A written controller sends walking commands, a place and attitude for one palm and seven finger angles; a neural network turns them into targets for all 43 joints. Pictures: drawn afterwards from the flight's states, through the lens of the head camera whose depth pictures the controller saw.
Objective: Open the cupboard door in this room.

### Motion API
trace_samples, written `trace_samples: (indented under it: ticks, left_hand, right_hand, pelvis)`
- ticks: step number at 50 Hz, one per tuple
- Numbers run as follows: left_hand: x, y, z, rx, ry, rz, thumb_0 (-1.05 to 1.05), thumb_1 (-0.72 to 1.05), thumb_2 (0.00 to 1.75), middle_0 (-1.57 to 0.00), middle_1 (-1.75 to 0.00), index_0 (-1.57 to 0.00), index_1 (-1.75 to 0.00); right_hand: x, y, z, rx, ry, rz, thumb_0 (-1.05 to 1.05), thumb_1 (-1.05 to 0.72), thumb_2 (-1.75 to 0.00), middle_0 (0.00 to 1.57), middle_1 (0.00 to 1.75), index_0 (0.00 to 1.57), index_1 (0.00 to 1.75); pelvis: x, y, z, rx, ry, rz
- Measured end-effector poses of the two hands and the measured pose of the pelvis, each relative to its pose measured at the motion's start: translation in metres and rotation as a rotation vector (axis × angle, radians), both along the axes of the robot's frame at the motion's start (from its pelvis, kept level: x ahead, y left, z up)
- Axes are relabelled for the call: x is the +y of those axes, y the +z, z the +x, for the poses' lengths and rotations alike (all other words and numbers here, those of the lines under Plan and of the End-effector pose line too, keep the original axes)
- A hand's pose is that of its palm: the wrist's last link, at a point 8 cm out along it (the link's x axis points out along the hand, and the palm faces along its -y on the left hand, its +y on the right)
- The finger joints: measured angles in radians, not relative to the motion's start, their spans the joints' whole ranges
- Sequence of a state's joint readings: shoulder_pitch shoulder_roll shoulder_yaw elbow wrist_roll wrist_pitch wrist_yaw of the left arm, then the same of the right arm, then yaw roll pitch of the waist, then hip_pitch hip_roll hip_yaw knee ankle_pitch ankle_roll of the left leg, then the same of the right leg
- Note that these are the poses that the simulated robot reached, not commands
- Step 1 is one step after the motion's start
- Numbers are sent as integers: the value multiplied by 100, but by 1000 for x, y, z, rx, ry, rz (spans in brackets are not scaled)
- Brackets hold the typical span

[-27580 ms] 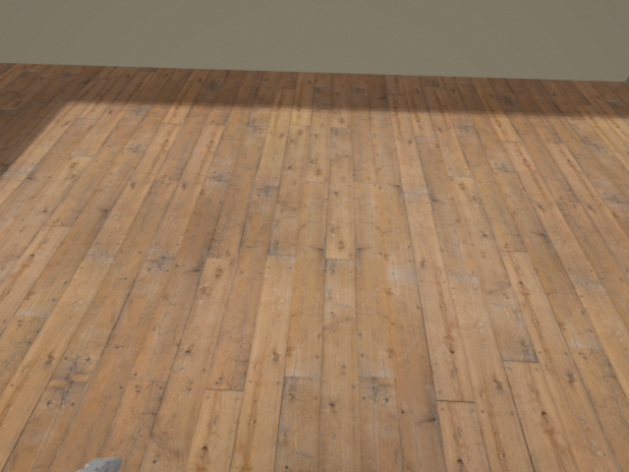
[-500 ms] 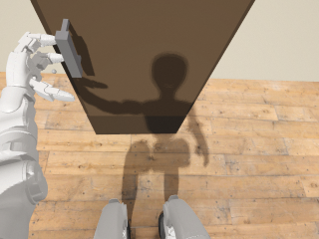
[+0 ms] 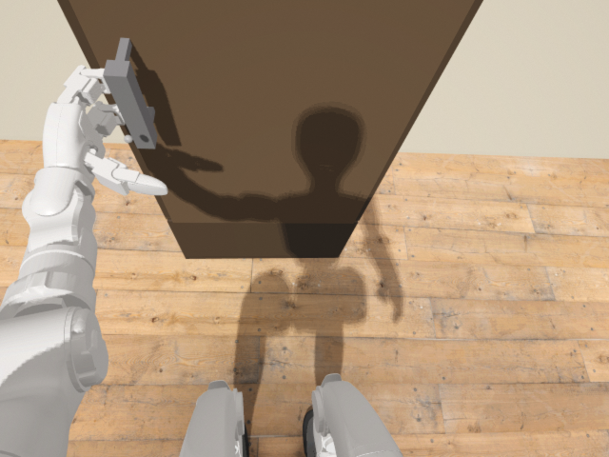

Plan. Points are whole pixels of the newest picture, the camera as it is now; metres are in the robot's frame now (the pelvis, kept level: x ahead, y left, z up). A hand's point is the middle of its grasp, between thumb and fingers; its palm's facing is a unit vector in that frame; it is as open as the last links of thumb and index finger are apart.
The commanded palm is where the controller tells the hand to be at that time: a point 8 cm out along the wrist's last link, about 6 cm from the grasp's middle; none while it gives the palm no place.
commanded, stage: slide the fingers in behind the handle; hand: left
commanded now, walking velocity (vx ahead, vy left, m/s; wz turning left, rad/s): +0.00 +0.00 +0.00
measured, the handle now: (136, 96) +0.56 +0.18 +0.06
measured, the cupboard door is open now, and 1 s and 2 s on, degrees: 0 0 11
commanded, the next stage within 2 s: close the thumb around the handle in 0.66 s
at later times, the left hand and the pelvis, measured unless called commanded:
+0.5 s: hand (151, 137) +0.51 +0.16 +0.05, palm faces -0.02 -1.00 -0.03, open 14.0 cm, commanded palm +0.48 +0.20 +0.05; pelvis +0.00 +0.00 +0.00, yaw +0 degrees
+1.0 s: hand (142, 135) +0.51 +0.17 +0.05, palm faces -0.03 -1.00 -0.02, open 12.4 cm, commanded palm +0.49 +0.21 +0.05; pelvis +0.00 +0.00 +0.00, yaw +0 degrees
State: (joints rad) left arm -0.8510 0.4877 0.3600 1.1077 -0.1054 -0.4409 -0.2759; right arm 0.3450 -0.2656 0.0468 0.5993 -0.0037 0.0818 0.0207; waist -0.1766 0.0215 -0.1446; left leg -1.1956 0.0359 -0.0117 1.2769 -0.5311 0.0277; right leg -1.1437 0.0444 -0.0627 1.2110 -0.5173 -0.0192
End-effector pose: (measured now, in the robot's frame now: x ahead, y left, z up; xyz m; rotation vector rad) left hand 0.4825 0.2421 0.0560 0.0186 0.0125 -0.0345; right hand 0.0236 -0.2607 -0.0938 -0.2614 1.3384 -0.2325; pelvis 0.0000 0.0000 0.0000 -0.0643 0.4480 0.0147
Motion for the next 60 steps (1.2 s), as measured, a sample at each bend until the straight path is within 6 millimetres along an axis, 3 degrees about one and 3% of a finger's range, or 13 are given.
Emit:
trace_samples:
  ticks: [19,42,49,60]
  left_hand:
    - [-26,-1,4,-3,7,12,-1,-50,30,-30,-120,-30,-120]
    - [-17,-1,5,-2,9,1,-1,-48,30,-31,-120,-30,-120]
    - [-15,-1,5,-4,5,-2,-1,-29,39,-32,-122,-32,-122]
    - [-16,-1,6,0,8,-2,0,26,62,-34,-127,-36,-128]
  right_hand:
    - [1,-5,-1,-4,0,27,1,-91,-90,21,30,20,30]
    - [-6,-2,0,-2,-6,8,1,-91,-90,21,30,20,30]
    - [-3,-3,0,6,-1,8,1,-91,-90,20,30,20,30]
    - [5,-4,-1,10,-4,23,1,-91,-90,21,30,20,30]
  pelvis:
    - [-3,-1,0,-1,0,10]
    - [-5,-1,1,1,-3,9]
    - [-3,-1,1,5,-1,6]
    - [1,-1,1,4,-2,4]
